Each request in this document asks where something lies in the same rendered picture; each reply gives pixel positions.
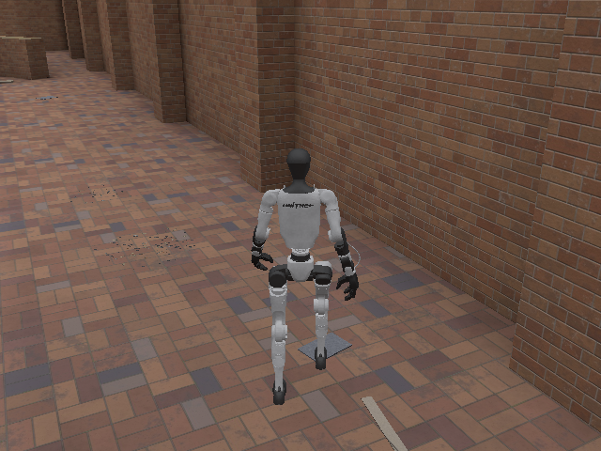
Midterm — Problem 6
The robot thigh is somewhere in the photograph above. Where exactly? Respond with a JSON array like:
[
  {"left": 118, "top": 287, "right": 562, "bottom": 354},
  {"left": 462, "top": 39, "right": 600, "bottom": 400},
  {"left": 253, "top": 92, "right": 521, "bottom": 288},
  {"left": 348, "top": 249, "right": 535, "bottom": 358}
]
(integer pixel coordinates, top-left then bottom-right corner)
[
  {"left": 269, "top": 264, "right": 287, "bottom": 342},
  {"left": 313, "top": 261, "right": 332, "bottom": 315}
]

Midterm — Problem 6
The left robot thigh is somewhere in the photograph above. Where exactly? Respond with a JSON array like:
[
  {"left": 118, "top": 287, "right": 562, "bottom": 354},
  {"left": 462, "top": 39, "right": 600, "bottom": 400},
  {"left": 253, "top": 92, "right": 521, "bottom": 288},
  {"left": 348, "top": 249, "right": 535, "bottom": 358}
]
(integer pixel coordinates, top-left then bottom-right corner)
[{"left": 269, "top": 264, "right": 287, "bottom": 342}]

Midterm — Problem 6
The robot left forearm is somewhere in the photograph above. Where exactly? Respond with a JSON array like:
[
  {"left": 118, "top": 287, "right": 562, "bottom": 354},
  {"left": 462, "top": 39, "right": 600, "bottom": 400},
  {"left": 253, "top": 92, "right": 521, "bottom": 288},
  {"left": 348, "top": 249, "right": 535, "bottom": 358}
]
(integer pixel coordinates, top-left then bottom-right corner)
[{"left": 251, "top": 226, "right": 266, "bottom": 257}]

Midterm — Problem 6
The robot right forearm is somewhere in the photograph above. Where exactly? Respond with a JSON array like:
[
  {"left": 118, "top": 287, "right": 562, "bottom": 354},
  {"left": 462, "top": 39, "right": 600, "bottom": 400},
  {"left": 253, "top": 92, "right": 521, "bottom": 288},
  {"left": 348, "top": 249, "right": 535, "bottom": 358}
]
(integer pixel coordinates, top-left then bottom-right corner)
[{"left": 334, "top": 227, "right": 356, "bottom": 276}]

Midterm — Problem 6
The robot right hand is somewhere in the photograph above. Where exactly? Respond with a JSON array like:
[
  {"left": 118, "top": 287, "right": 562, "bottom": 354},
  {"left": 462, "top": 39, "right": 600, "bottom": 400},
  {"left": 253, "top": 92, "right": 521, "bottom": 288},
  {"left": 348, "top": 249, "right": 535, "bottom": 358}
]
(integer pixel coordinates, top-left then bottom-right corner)
[{"left": 336, "top": 273, "right": 359, "bottom": 301}]

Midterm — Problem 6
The right robot upper arm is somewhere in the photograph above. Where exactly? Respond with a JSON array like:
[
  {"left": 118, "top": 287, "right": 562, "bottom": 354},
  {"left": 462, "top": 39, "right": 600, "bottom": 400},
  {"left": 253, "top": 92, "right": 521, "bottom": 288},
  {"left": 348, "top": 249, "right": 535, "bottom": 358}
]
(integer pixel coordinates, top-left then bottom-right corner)
[{"left": 318, "top": 189, "right": 343, "bottom": 242}]

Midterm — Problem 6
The robot left hand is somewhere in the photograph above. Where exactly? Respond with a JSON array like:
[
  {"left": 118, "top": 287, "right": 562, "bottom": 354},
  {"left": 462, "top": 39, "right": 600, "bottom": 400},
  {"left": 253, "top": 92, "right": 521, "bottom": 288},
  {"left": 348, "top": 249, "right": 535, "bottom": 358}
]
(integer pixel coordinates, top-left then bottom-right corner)
[{"left": 251, "top": 253, "right": 273, "bottom": 271}]

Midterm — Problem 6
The left robot upper arm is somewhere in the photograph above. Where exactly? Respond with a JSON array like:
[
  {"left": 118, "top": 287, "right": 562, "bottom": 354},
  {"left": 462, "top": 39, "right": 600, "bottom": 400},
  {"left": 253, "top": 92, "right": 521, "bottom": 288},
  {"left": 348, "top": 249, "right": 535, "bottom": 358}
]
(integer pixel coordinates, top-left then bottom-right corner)
[{"left": 255, "top": 189, "right": 280, "bottom": 240}]

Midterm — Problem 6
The right robot thigh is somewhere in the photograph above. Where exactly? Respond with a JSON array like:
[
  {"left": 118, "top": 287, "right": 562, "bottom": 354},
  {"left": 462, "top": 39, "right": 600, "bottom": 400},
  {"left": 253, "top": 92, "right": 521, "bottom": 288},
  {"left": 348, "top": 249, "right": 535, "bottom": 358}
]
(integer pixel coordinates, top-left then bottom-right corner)
[{"left": 313, "top": 261, "right": 332, "bottom": 315}]

